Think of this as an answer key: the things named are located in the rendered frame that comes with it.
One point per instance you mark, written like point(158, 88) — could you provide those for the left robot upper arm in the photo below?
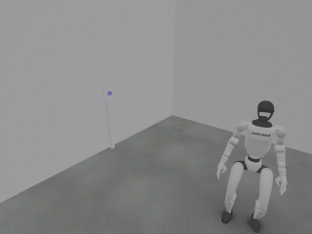
point(280, 132)

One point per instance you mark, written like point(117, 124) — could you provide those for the right robot shin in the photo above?
point(228, 204)

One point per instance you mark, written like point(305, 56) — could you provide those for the right robot upper arm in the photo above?
point(241, 126)

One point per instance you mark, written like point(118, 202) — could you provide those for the robot right hand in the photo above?
point(219, 168)

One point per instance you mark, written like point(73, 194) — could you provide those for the robot left foot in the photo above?
point(255, 224)

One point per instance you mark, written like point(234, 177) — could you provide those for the robot left hand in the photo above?
point(283, 179)

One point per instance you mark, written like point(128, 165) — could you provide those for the panel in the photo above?
point(107, 99)

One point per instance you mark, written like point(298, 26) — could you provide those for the left robot forearm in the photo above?
point(281, 162)

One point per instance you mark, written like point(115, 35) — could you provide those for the right robot forearm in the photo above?
point(227, 151)

